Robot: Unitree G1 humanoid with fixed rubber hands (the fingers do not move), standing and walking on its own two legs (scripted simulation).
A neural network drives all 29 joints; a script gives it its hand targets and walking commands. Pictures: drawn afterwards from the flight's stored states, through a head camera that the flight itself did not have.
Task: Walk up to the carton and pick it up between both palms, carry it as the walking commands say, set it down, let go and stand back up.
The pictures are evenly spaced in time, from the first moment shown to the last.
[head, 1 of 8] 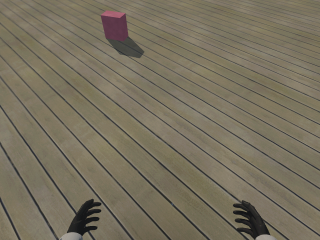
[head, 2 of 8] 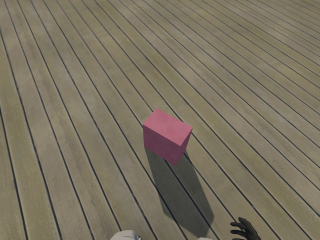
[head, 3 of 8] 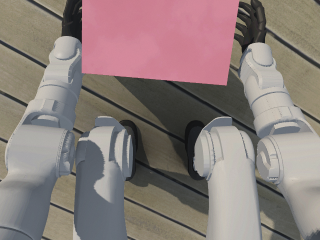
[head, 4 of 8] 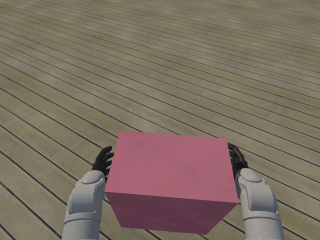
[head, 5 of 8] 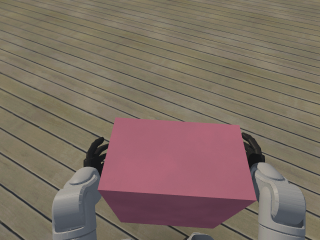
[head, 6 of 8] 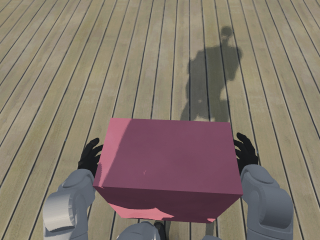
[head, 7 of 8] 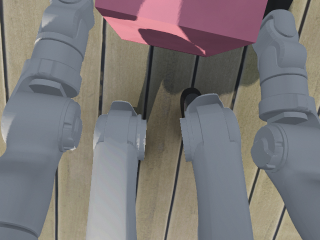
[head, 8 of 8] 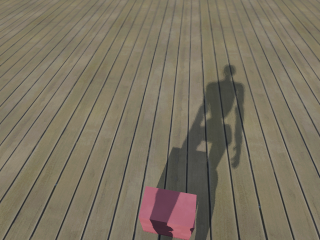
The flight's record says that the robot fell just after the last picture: no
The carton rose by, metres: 0.66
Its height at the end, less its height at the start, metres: +0.00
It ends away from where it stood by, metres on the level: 1.87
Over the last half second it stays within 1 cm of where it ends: yes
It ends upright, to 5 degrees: yes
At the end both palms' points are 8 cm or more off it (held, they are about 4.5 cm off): yes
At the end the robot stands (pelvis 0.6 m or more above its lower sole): yes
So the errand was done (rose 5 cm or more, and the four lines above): yes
